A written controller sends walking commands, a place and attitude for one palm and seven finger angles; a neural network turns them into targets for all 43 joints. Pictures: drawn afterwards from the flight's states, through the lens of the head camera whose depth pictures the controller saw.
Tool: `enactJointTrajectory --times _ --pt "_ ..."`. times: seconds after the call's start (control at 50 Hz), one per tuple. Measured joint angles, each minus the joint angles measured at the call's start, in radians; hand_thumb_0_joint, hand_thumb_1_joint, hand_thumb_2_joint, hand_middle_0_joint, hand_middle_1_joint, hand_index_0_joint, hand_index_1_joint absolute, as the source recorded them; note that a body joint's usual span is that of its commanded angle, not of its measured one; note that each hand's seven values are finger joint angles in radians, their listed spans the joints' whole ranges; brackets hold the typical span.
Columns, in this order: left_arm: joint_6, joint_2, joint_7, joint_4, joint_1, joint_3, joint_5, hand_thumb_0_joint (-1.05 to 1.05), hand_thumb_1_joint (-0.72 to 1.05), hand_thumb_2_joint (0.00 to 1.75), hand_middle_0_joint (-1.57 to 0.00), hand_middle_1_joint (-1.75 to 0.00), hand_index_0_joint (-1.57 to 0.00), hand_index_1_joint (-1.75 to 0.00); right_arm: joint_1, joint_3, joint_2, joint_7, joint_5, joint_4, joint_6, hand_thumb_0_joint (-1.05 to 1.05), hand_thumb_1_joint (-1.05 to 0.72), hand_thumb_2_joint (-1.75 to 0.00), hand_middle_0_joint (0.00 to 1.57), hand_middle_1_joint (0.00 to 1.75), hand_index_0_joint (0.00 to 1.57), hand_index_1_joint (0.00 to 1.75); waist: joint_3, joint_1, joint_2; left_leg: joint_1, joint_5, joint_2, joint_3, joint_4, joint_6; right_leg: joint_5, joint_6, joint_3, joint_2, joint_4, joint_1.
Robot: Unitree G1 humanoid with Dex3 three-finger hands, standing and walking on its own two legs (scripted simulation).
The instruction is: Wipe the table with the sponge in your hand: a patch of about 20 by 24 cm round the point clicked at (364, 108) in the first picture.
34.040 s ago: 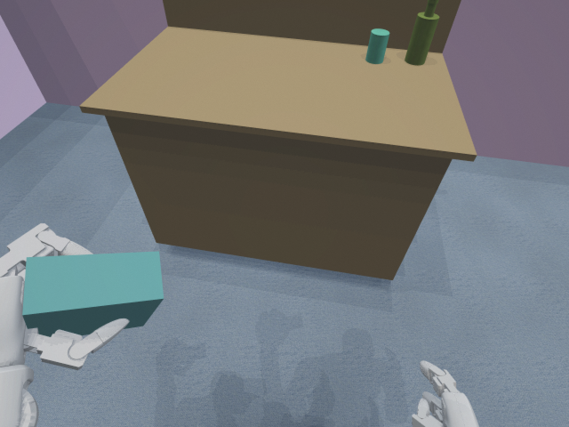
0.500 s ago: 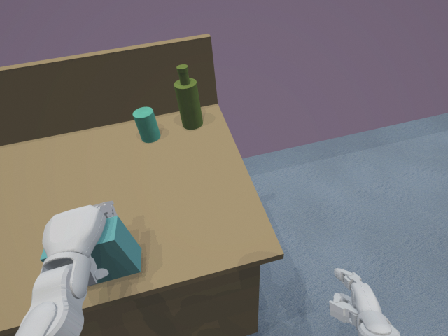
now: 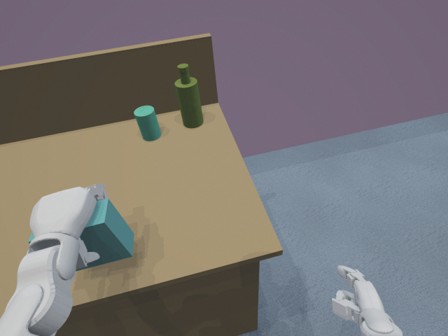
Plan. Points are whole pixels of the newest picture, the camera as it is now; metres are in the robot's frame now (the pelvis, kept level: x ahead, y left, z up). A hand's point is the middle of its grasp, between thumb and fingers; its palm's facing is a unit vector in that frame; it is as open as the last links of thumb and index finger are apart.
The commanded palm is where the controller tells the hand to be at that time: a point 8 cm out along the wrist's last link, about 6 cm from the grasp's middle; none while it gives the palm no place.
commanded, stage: lift the sponge slowly off the table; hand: left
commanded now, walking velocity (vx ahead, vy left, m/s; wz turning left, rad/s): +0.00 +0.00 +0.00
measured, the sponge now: (92, 242) +0.23 +0.28 +0.06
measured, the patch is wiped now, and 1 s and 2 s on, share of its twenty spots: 1.00 1.00 1.00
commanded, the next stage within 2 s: bring the sponge back beside the body in 0.76 s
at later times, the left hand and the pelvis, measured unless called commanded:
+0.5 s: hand (81, 212) +0.25 +0.28 +0.13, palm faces +0.08 -0.10 -0.99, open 9.6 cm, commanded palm +0.21 +0.28 +0.21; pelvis +0.00 +0.01 +0.00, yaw +0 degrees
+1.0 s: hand (73, 217) +0.23 +0.28 +0.14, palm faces +0.07 -0.10 -0.99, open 9.6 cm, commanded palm +0.20 +0.28 +0.22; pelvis -0.01 +0.00 +0.00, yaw +0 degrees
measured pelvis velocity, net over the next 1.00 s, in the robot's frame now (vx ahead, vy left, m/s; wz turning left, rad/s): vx -0.01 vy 0.00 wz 0.01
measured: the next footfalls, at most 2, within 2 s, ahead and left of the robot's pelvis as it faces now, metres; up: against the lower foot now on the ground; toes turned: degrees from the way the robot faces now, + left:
none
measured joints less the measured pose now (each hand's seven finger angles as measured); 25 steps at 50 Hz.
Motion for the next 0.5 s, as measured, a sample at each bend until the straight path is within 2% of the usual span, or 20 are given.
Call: enactJointTrajectory --times 0.26,0.5 --pt "0.020 0.008 -0.031 -0.012 -0.062 -0.014 -0.004 -0.01 -0.49 1.09 -0.77 -1.39 -0.80 -1.38 -0.008 0.012 0.004 0.004 0.001 -0.003 -0.003 0.01 -0.91 -0.90 0.20 0.30 0.20 0.30 0.002 0.002 0.005 -0.001 0.012 -0.008 -0.001 -0.016 0.005 0.007 0.006 -0.001 -0.008 -0.010 -0.002" --pt "0.082 0.018 -0.059 -0.097 -0.059 -0.021 -0.009 -0.01 -0.49 1.09 -0.77 -1.39 -0.80 -1.38 -0.029 0.020 0.001 0.018 0.003 -0.017 0.013 0.01 -0.91 -0.90 0.20 0.30 0.20 0.30 -0.005 0.013 0.011 -0.002 0.012 -0.012 0.004 -0.018 0.009 0.004 0.010 0.005 -0.012 -0.004 -0.008"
